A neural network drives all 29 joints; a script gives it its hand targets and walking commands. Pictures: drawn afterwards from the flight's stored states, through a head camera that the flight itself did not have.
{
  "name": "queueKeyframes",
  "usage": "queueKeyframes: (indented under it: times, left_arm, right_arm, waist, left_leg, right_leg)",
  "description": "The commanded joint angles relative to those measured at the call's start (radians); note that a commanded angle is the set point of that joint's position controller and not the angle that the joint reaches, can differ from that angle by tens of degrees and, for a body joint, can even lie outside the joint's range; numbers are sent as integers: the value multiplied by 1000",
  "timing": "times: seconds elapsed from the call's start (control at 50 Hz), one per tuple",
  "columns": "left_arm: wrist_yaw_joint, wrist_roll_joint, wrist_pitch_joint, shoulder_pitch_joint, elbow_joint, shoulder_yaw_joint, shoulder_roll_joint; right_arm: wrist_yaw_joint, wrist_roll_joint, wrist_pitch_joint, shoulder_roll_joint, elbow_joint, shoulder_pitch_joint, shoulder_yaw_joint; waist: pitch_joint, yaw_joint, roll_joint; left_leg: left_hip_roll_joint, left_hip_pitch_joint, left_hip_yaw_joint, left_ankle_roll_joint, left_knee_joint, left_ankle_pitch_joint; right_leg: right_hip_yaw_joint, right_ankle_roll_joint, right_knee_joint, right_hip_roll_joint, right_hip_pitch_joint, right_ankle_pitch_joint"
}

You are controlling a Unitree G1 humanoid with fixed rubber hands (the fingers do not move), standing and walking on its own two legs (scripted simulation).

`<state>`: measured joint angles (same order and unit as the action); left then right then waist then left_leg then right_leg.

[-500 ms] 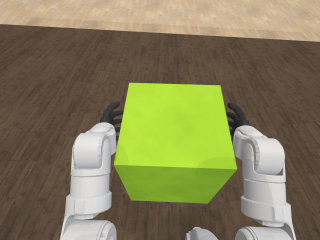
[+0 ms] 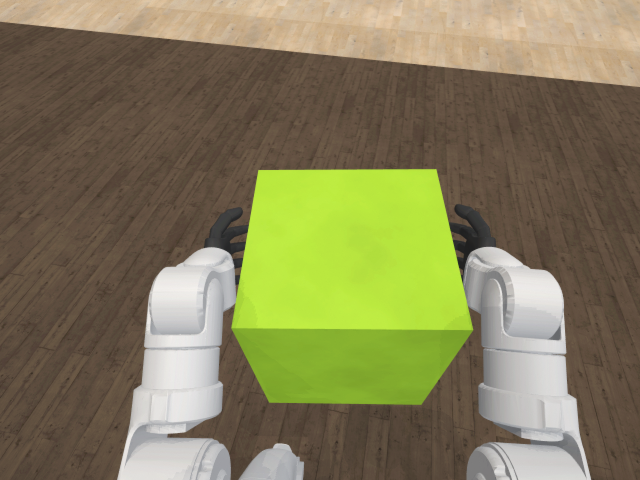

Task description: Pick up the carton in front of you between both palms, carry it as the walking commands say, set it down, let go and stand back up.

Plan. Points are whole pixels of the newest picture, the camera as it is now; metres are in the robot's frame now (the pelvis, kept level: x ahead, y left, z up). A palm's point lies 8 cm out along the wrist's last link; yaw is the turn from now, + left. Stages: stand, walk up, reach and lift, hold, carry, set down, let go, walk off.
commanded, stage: carry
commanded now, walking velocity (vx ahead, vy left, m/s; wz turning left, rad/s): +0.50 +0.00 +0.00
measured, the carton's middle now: (345, 295) +0.34 +0.03 +0.01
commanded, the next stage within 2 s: none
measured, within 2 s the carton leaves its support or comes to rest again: neither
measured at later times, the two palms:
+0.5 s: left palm (289, 87) +0.70 +0.16 +0.06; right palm (469, 96) +0.68 -0.14 +0.08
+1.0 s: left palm (298, 51) +0.90 +0.18 +0.01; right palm (442, 59) +0.89 -0.12 +0.02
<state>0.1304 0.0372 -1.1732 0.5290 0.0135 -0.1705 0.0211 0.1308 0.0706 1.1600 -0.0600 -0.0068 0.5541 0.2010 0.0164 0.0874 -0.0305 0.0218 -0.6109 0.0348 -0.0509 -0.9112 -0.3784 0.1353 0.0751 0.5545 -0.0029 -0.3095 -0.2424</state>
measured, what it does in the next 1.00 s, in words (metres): goes down: left foot 0.03 m lower, then right foot 0.04 m lower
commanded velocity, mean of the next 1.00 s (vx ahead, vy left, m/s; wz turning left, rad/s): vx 0.17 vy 0.00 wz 0.00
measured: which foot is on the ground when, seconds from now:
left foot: up 0.00-0.12, down 0.14-0.60, up 0.62-1.00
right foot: down 0.00-0.14, up 0.16-0.58, down 0.60-1.00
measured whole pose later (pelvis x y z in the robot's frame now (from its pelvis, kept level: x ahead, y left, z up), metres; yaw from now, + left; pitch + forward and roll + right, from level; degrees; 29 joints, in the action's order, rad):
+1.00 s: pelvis +0.55 +0.04 -0.07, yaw -1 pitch +5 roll -1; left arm 0.13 0.02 -1.10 0.52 0.11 -0.22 0.08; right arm 0.14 0.07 1.10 -0.10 -0.18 0.47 0.22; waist 0.06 0.00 -0.01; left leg -0.03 -0.47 0.02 -0.03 -0.68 -0.21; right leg 0.11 0.11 0.48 0.09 -0.32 -0.13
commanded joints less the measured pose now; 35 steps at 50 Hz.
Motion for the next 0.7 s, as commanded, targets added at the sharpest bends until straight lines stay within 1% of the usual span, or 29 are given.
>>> queueKeyframes:
  times: [0.0,0.04,0.06,0.08,0.1,0.12,0.14,0.16,0.18,0.2,0.24,0.26,0.32,0.34,0.36,0.38,0.4,0.46,0.48,0.5,0.52,0.54,0.56,0.58,0.6,0.62,0.64,0.66,0.68]
  left_arm:
    - [-244,-483,49,700,239,742,1049]
    - [-248,-453,41,686,204,727,1026]
    - [-246,-441,44,694,228,769,1019]
    - [-241,-439,20,687,166,751,975]
    - [-244,-424,10,701,161,736,958]
    - [-243,-396,-1,625,47,725,976]
    - [-247,-367,-3,555,7,687,971]
    - [-241,-332,5,605,19,680,955]
    - [-231,-326,12,618,10,671,947]
    - [-222,-294,19,659,70,646,929]
    - [-217,-292,38,640,35,625,1008]
    - [-211,-309,47,685,102,624,1021]
    - [-192,-287,55,685,118,625,993]
    - [-183,-272,67,709,133,600,965]
    - [-185,-265,54,626,56,596,978]
    - [-188,-268,59,650,70,604,992]
    - [-187,-258,56,585,13,594,976]
    - [-202,-256,47,615,52,631,972]
    - [-215,-275,43,594,2,628,981]
    - [-219,-245,49,610,-4,620,958]
    - [-229,-249,50,638,35,624,963]
    - [-241,-306,45,674,43,624,957]
    - [-236,-280,45,667,5,594,915]
    - [-239,-344,42,694,41,634,955]
    - [-251,-392,47,734,125,686,982]
    - [-254,-360,29,657,18,628,959]
    - [-263,-416,28,716,13,675,1017]
    - [-273,-419,27,656,-20,645,1045]
    - [-276,-497,43,757,78,711,1078]
  right_arm:
    - [-186,-351,-34,-992,-154,501,-689]
    - [-191,-345,-34,-965,-165,542,-704]
    - [-200,-356,-24,-963,-227,595,-713]
    - [-210,-336,-10,-889,-145,483,-687]
    - [-220,-323,2,-868,-28,417,-668]
    - [-229,-344,-1,-860,-75,473,-694]
    - [-233,-352,2,-871,-95,469,-738]
    - [-241,-379,7,-918,-73,520,-749]
    - [-259,-430,8,-924,-129,646,-784]
    - [-278,-457,1,-994,-125,633,-791]
    - [-287,-555,-18,-1066,-211,819,-839]
    - [-290,-578,-25,-1112,-238,821,-813]
    - [-287,-591,-34,-1116,-147,775,-785]
    - [-293,-592,-33,-1091,-132,793,-769]
    - [-289,-589,-34,-1096,-92,750,-783]
    - [-286,-567,-40,-1072,-130,765,-764]
    - [-287,-554,-19,-1052,-23,685,-757]
    - [-293,-495,-29,-1030,15,591,-755]
    - [-292,-490,-37,-1054,32,607,-737]
    - [-296,-467,-34,-1045,77,591,-726]
    - [-300,-450,-33,-1081,130,557,-710]
    - [-289,-447,-43,-1060,42,628,-707]
    - [-280,-426,-28,-1061,93,639,-700]
    - [-270,-431,-31,-1058,49,640,-699]
    - [-256,-425,-27,-1078,36,609,-705]
    - [-251,-435,-26,-1088,27,683,-706]
    - [-237,-373,-17,-1019,156,549,-610]
    - [-225,-364,-36,-1012,51,581,-618]
    - [-213,-375,-47,-1036,-44,613,-642]
  waist:
    - [-504,-16,-146]
    - [-501,-63,-42]
    - [-520,-125,-49]
    - [-534,-179,74]
    - [-572,-186,360]
    - [-640,-216,353]
    - [-635,-206,252]
    - [-560,-223,188]
    - [-572,-165,152]
    - [-531,-154,125]
    - [-513,-172,50]
    - [-485,-164,133]
    - [-452,-182,171]
    - [-446,-195,144]
    - [-449,-186,160]
    - [-468,-194,150]
    - [-459,-200,109]
    - [-429,-174,175]
    - [-468,-140,178]
    - [-431,-98,130]
    - [-410,-85,78]
    - [-443,-42,-15]
    - [-519,-21,-177]
    - [-637,-22,-205]
    - [-613,-75,-155]
    - [-569,-61,-129]
    - [-557,-55,-41]
    - [-541,-56,-6]
    - [-635,-36,-28]
  left_leg:
    - [-55,86,76,-6,327,320]
    - [-96,329,139,-17,535,547]
    - [-62,530,124,-40,519,605]
    - [69,744,20,-83,463,676]
    - [281,966,-300,-168,377,1034]
    - [345,1087,-449,-280,356,1051]
    - [345,1095,-509,-285,336,920]
    - [347,1029,-538,-257,385,735]
    - [334,930,-496,-204,441,477]
    - [281,787,-407,-161,477,441]
    - [261,708,-351,-128,521,577]
    - [240,648,-283,-79,503,740]
    - [193,728,-182,-148,478,852]
    - [181,770,-180,-89,457,979]
    - [167,791,-137,-121,446,1018]
    - [154,802,-130,-107,410,1072]
    - [105,835,-94,-96,390,1083]
    - [66,680,27,-39,286,996]
    - [64,671,18,-31,198,874]
    - [44,574,62,-19,129,826]
    - [37,440,66,-6,66,675]
    - [-36,300,47,14,-76,202]
    - [-96,39,-14,50,-228,-231]
    - [-58,35,-101,46,-278,-261]
    - [-40,95,-153,24,-224,-196]
    - [-28,103,-131,33,-140,-150]
    - [-26,105,-121,38,-70,-116]
    - [-43,109,-86,40,17,-92]
    - [-46,137,-63,49,70,-59]
  right_leg:
    - [-160,103,12,-176,444,679]
    - [-57,52,138,-105,319,675]
    - [-27,29,225,-87,197,606]
    - [1,4,383,-60,-37,325]
    - [-59,-42,580,64,-292,-293]
    - [-113,-34,790,69,-462,-398]
    - [-173,-16,813,18,-543,-388]
    - [-154,-9,809,14,-646,-360]
    - [-212,1,772,-14,-541,-265]
    - [-183,-8,678,-28,-452,-191]
    - [-142,-14,578,-23,-387,-146]
    - [-126,-10,548,-6,-391,-84]
    - [-75,-21,393,-4,-425,-27]
    - [-53,-8,388,14,-475,39]
    - [-47,-13,327,17,-452,81]
    - [-36,-13,258,39,-431,135]
    - [8,-12,168,60,-422,203]
    - [63,16,-8,100,-202,443]
    - [22,14,-161,64,-80,487]
    - [63,17,-231,84,35,583]
    - [36,24,-207,25,177,720]
    - [-168,33,-174,-168,353,1194]
    - [-372,121,28,-353,625,1645]
    - [-458,162,45,-403,646,1608]
    - [-463,129,-8,-376,540,1311]
    - [-438,97,-38,-370,478,1146]
    - [-406,86,-69,-342,445,1164]
    - [-358,61,-84,-281,465,1250]
    - [-368,44,-45,-287,507,1324]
